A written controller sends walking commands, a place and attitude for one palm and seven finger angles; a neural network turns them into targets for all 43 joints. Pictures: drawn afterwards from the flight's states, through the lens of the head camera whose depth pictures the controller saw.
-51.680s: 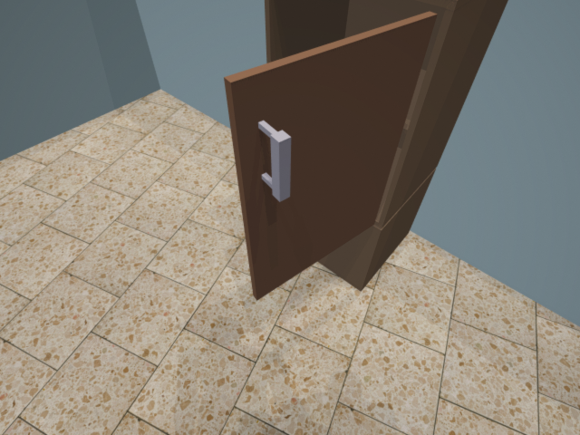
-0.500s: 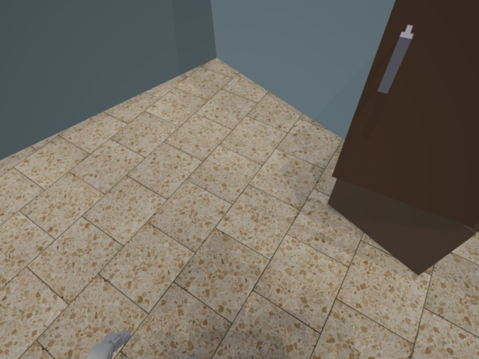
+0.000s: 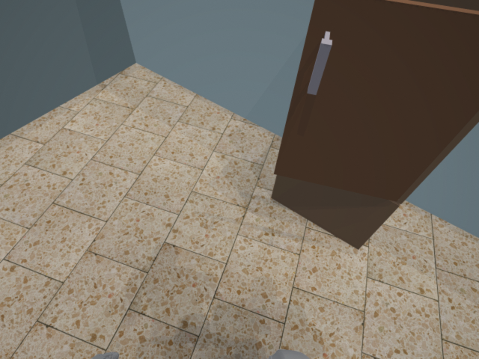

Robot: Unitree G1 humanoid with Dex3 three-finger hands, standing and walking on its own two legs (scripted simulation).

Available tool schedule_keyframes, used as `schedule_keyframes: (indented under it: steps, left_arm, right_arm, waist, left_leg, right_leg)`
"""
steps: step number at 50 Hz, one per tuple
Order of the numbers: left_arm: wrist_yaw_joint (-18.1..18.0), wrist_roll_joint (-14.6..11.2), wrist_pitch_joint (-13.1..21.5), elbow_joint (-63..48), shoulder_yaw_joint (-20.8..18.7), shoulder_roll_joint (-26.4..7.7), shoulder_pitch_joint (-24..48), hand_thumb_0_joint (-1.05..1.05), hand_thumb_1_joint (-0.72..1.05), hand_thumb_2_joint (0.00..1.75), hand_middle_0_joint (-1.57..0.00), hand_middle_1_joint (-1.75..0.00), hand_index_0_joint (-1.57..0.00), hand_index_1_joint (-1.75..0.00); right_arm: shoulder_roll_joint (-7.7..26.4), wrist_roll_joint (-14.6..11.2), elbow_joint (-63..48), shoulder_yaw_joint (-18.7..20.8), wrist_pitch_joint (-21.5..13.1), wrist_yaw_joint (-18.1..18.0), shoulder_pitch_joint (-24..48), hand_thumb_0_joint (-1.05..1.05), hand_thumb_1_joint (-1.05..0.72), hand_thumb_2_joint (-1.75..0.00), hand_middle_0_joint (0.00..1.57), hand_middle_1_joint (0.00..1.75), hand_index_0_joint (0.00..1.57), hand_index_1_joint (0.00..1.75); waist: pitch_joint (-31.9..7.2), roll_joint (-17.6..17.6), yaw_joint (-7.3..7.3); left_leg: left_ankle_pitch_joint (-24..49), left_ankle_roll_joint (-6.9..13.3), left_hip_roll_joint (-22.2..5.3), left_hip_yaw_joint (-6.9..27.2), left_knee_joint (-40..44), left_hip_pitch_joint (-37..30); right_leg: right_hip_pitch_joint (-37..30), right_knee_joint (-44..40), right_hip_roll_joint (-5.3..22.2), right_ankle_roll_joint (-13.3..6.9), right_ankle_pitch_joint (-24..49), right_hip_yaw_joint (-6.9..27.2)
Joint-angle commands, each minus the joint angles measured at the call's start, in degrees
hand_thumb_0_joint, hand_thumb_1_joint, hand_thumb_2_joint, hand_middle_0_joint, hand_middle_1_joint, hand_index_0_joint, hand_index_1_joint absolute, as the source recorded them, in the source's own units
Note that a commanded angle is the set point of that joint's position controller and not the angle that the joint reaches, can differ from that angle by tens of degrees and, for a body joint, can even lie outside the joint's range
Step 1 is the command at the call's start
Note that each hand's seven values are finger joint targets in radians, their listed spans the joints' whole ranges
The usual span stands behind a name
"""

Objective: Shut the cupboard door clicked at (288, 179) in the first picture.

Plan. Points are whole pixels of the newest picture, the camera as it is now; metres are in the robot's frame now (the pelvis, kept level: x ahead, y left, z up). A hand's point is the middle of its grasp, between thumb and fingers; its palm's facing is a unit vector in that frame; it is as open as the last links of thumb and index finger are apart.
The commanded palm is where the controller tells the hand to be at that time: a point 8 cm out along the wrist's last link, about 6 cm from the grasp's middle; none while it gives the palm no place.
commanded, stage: turn to face it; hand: left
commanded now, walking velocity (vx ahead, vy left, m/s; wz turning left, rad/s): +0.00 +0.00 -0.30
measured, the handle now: (319, 63) +0.70 -0.13 +0.11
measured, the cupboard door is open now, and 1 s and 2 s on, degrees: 21 21 21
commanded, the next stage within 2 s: take the last steps up to it in 0.18 s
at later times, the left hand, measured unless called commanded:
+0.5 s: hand out of the picture +0.11 +0.16 -0.18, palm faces -0.12 -0.98 -0.16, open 7.4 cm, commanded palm none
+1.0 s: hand (237, 283) +0.29 +0.02 -0.17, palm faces -0.27 -0.94 -0.20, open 7.3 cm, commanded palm none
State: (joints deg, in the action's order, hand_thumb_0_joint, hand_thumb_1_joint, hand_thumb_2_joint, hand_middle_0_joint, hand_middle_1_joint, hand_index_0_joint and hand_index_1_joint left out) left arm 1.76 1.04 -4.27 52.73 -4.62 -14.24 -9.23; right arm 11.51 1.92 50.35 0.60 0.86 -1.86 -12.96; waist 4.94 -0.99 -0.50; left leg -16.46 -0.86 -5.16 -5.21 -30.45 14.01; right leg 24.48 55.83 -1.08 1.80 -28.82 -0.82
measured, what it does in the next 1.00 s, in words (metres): walks ahead: right foot, then left foot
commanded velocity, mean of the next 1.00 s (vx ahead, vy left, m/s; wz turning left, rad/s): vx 0.18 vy -0.10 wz -0.17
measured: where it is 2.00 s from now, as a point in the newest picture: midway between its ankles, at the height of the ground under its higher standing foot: (269, 355)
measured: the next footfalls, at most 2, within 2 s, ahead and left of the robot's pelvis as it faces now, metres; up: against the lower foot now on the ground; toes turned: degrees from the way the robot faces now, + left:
right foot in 0.14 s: +0.03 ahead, -0.13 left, +0.00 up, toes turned -6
left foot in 0.46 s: +0.09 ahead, +0.10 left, +0.00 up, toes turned -4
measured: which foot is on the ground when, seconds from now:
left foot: down 0.00-0.14, up 0.16-0.44, down 0.46-0.84, up 0.86-1.00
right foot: up 0.00-0.12, down 0.14-0.46, up 0.48-0.80, down 0.82-1.00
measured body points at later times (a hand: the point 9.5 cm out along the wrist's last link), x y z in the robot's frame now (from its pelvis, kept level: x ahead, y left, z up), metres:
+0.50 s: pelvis +0.04 -0.02 -0.01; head +0.06 -0.01 +0.44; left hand +0.12 +0.21 -0.17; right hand +0.04 -0.27 -0.15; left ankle +0.05 +0.10 -0.74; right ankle -0.01 -0.12 -0.73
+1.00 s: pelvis +0.17 -0.13 +0.00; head +0.21 -0.15 +0.45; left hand +0.30 +0.07 -0.15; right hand +0.10 -0.37 -0.15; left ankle +0.16 +0.00 -0.67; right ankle +0.15 -0.23 -0.74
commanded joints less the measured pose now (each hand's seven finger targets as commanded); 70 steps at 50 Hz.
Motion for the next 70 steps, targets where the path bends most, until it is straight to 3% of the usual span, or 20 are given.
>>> schedule_keyframes:
  steps: [1,5,7,10,13,18,21,23,24,30,38,40,41,43,48,55,57,63,67,70]
  left_arm:
    - [-0.04,-0.03,1.5,-5.03,-0.03,-1.95,2.35,0.0,0.9,0.9,-0.2,-0.3,-0.2,-0.3]
    - [-0.54,0.03,2.52,-2.15,-0.4,-3.54,-5.35,0.0,0.9,0.9,-0.2,-0.3,-0.2,-0.3]
    - [-1.71,0.55,3.72,-0.42,-1.87,-12.49,-9.44,0.0,0.9,0.9,-0.2,-0.3,-0.2,-0.3]
    - [-2.78,0.41,3.59,-0.74,-1.15,-8.81,-4.03,0.0,0.9,0.9,-0.2,-0.3,-0.2,-0.3]
    - [-2.99,0.54,3.72,-1.67,-0.62,-7.04,-0.72,0.0,0.9,0.9,-0.2,-0.3,-0.2,-0.3]
    - [-2.22,0.65,3.63,0.1,-1.09,-7.16,-2.94,0.0,0.9,0.9,-0.2,-0.3,-0.2,-0.3]
    - [-1.57,0.14,3.52,0.47,-1.0,-5.86,-0.91,0.0,0.9,0.9,-0.2,-0.3,-0.2,-0.3]
    - [-0.61,-0.3,3.2,-2.25,0.22,0.06,-0.94,0.0,0.9,0.9,-0.2,-0.3,-0.2,-0.3]
    - [0.09,0.33,3.34,-4.79,-0.44,-2.08,4.0,0.0,0.9,0.9,-0.2,-0.3,-0.2,-0.3]
    - [1.76,0.77,3.01,-1.5,-0.35,-0.44,1.82,0.0,0.9,0.9,-0.2,-0.3,-0.2,-0.3]
    - [1.78,0.43,4.06,-0.01,0.24,-0.59,2.13,0.0,0.9,0.9,-0.2,-0.3,-0.2,-0.3]
    - [1.12,0.61,5.16,4.57,-0.89,-4.58,-10.94,0.0,0.9,0.9,-0.2,-0.3,-0.2,-0.3]
    - [0.08,0.85,5.75,7.04,-2.28,-10.81,-18.66,0.0,0.9,0.9,-0.2,-0.3,-0.2,-0.3]
    - [-1.15,0.21,5.63,7.36,-2.06,-12.07,-16.54,0.0,0.9,0.9,-0.2,-0.3,-0.2,-0.3]
    - [-2.47,0.6,6.31,4.38,0.93,-2.75,-1.57,0.0,0.9,0.9,-0.2,-0.3,-0.2,-0.3]
    - [-3.01,-0.74,6.21,7.23,1.98,-0.43,-4.19,0.0,0.9,0.9,-0.2,-0.3,-0.2,-0.3]
    - [-3.95,-0.84,5.49,7.58,2.66,1.79,-8.38,0.0,0.9,0.9,-0.2,-0.3,-0.2,-0.3]
    - [-4.75,-0.5,3.87,6.56,1.68,-1.94,-9.17,0.0,0.9,0.9,-0.2,-0.3,-0.2,-0.3]
    - [-4.51,0.04,3.52,3.99,0.95,-1.56,-8.96,0.0,0.9,0.9,-0.2,-0.3,-0.2,-0.3]
    - [-4.82,0.7,3.98,3.97,0.16,-5.55,-10.89,0.0,0.9,0.9,-0.2,-0.3,-0.2,-0.3]
  right_arm:
    - [12.14,0.13,-1.55,3.77,-0.44,-0.58,-3.96,0.0,-0.9,-0.9,0.2,0.3,0.2,0.3]
    - [12.12,-0.75,-0.97,4.36,0.07,0.02,-1.46,0.0,-0.9,-0.9,0.2,0.3,0.2,0.3]
    - [5.87,-1.34,-3.48,3.22,0.2,0.65,1.39,0.0,-0.9,-0.9,0.2,0.3,0.2,0.3]
    - [7.64,-1.27,-0.86,3.54,1.1,0.07,1.65,0.0,-0.9,-0.9,0.2,0.3,0.2,0.3]
    - [5.49,-1.05,1.34,2.99,1.03,0.67,-1.3,0.0,-0.9,-0.9,0.2,0.3,0.2,0.3]
    - [4.44,-0.54,1.12,2.72,0.08,0.83,-1.23,0.0,-0.9,-0.9,0.2,0.3,0.2,0.3]
    - [4.8,-0.31,3.49,2.67,-1.4,0.43,-8.88,0.0,-0.9,-0.9,0.2,0.3,0.2,0.3]
    - [14.26,1.18,5.32,4.52,-2.33,-0.52,-17.06,0.0,-0.9,-0.9,0.2,0.3,0.2,0.3]
    - [16.05,0.94,4.61,4.92,-2.04,-1.24,-17.72,0.0,-0.9,-0.9,0.2,0.3,0.2,0.3]
    - [9.32,0.39,4.36,3.03,-3.93,-1.01,-12.03,0.0,-0.9,-0.9,0.2,0.3,0.2,0.3]
    - [11.43,0.28,6.94,4.51,-3.04,-0.19,-11.5,0.0,-0.9,-0.9,0.2,0.3,0.2,0.3]
    - [10.57,-0.54,7.06,4.28,-3.01,0.31,-9.92,0.0,-0.9,-0.9,0.2,0.3,0.2,0.3]
    - [6.02,-1.33,5.78,3.28,-3.06,1.06,-9.21,0.0,-0.9,-0.9,0.2,0.3,0.2,0.3]
    - [5.09,-1.76,3.6,3.03,-2.58,0.5,-3.52,0.0,-0.9,-0.9,0.2,0.3,0.2,0.3]
    - [1.83,-0.2,6.83,2.4,-1.08,1.14,-7.96,0.0,-0.9,-0.9,0.2,0.3,0.2,0.3]
    - [1.06,-0.7,8.38,0.68,-2.48,0.56,-7.77,0.0,-0.9,-0.9,0.2,0.3,0.2,0.3]
    - [5.66,-0.77,8.72,1.14,-2.69,-0.18,-7.48,0.0,-0.9,-0.9,0.2,0.3,0.2,0.3]
    - [7.36,-1.73,7.25,2.98,0.02,-1.78,-3.21,0.0,-0.9,-0.9,0.2,0.3,0.2,0.3]
    - [8.71,-1.25,4.61,4.28,1.14,-1.28,0.26,0.0,-0.9,-0.9,0.2,0.3,0.2,0.3]
    - [5.71,-1.35,2.59,4.2,1.88,-0.69,1.62,0.0,-0.9,-0.9,0.2,0.3,0.2,0.3]
  waist:
    - [-5.97,12.79,2.59]
    - [-7.94,8.86,-1.11]
    - [-6.3,-14.21,-3.39]
    - [-3.72,-13.1,-0.95]
    - [-5.93,-7.35,1.34]
    - [-4.4,-8.74,0.06]
    - [-3.85,-5.25,4.13]
    - [-2.77,20.07,7.04]
    - [0.15,11.88,7.78]
    - [0.44,8.84,2.96]
    - [-1.4,12.55,1.98]
    - [-7.55,4.68,-4.27]
    - [-11.36,-10.81,-7.43]
    - [-9.11,-15.52,-6.28]
    - [-4.73,-5.2,3.21]
    - [-6.14,-0.32,3.35]
    - [-7.81,8.53,1.58]
    - [-9.59,9.93,1.57]
    - [-10.55,5.3,0.64]
    - [-9.72,-8.95,-0.4]
  left_leg:
    - [31.26,8.51,-12.89,6.64,7.01,-7.02]
    - [18.93,3.63,-9.65,2.61,-1.65,-0.71]
    - [-19.03,-2.32,2.09,-2.88,-21.11,18.13]
    - [-13.96,-1.85,0.44,6.45,-34.12,19.8]
    - [-8.63,-2.47,0.94,4.28,-28.7,14.0]
    - [-7.96,-2.1,2.33,1.13,-12.73,8.63]
    - [-0.51,-1.41,2.77,0.17,4.11,-7.26]
    - [-19.4,6.72,-19.58,31.11,19.58,-16.6]
    - [-23.64,10.87,-24.46,35.0,23.24,-9.92]
    - [7.17,7.13,-14.4,10.62,19.44,-8.99]
    - [17.78,5.3,-13.7,1.15,11.26,-5.78]
    - [20.16,1.98,-8.36,-4.03,-5.05,2.0]
    - [1.92,0.06,-1.44,-7.79,-21.05,15.43]
    - [-19.17,1.23,0.33,2.74,-41.98,23.66]
    - [-7.24,-0.2,-1.96,1.92,-29.91,12.0]
    - [19.22,-0.44,0.01,2.95,5.02,-5.27]
    - [47.31,4.99,-9.3,10.83,3.05,-8.25]
    - [65.17,6.75,-9.53,8.88,0.4,-15.24]
    - [52.07,7.41,-9.38,8.66,-1.3,-12.75]
    - [12.38,0.82,1.35,1.37,-13.26,2.75]
  right_leg:
    - [-2.71,-9.13,0.55,-0.15,1.33,-2.87]
    - [-17.7,-31.24,0.86,-1.65,19.19,-2.62]
    - [-25.33,-38.3,22.09,-11.95,40.21,22.93]
    - [-18.02,-38.7,18.8,-15.65,34.56,20.72]
    - [-15.74,-36.85,14.28,-12.99,35.56,12.1]
    - [-13.84,-39.97,12.35,-13.17,14.38,14.62]
    - [-3.03,-35.31,8.46,-9.96,0.46,13.26]
    - [14.74,-9.48,-3.31,-3.8,-5.59,0.07]
    - [15.24,-1.35,0.77,-3.86,-3.49,2.87]
    - [13.12,2.99,4.79,-0.99,12.11,1.32]
    - [-5.0,-20.98,1.97,-2.62,14.82,-5.85]
    - [-25.6,-29.4,1.04,-4.61,18.03,-4.84]
    - [-37.07,-34.8,13.59,-9.55,12.31,11.11]
    - [-27.94,-43.65,22.37,-16.12,11.86,26.02]
    - [-10.8,-42.17,14.48,-13.27,23.01,4.99]
    - [-12.14,-31.75,9.49,-8.07,36.75,2.07]
    - [-12.75,-30.19,5.31,-2.93,23.13,0.38]
    - [-11.02,-25.03,5.52,-1.95,28.37,-0.42]
    - [-10.69,-25.9,5.06,-2.17,25.49,0.91]
    - [-20.9,-29.48,17.51,-8.75,68.87,11.58]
